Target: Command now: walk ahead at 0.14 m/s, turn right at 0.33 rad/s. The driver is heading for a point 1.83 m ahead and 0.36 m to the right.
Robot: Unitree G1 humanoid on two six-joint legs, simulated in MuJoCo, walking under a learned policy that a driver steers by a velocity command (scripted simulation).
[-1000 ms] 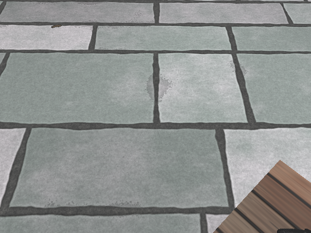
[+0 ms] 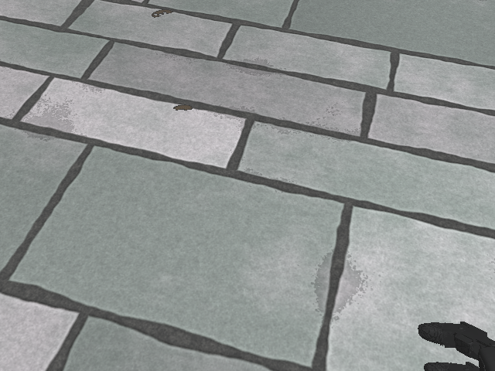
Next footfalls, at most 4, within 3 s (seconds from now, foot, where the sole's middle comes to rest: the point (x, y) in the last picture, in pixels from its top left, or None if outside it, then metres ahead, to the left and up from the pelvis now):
0.34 right None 0.06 -0.14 -0.76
0.80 left None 0.14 0.08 -0.76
1.48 left None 0.11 0.13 -0.76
2.04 right None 0.16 -0.10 -0.76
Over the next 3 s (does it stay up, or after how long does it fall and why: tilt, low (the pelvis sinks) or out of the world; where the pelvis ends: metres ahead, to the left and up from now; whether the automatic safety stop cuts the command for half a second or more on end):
stays up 0.60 -0.16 0.00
